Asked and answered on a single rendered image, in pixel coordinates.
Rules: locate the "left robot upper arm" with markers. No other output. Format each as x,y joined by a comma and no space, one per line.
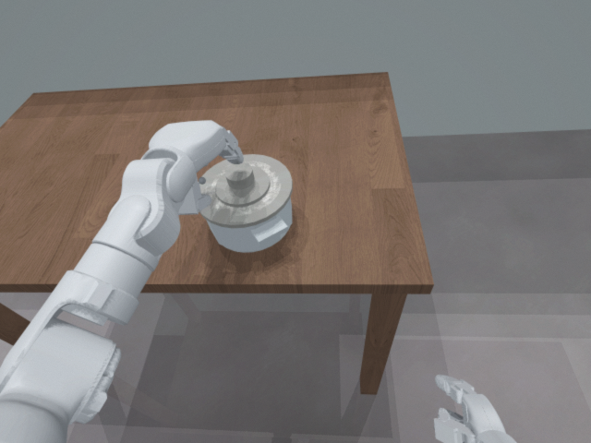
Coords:
64,377

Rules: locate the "left robot forearm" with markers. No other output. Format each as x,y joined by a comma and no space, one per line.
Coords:
141,226

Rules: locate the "left robot hand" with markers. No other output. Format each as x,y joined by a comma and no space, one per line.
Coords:
202,142

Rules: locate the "pot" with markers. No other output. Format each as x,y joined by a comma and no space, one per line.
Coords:
257,237

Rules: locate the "table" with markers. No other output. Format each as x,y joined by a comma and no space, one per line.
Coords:
355,223

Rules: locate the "knob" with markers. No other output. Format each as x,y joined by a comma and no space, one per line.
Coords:
239,176

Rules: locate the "right robot hand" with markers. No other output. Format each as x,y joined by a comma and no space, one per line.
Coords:
478,413

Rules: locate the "lid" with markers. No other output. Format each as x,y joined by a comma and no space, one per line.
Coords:
266,197

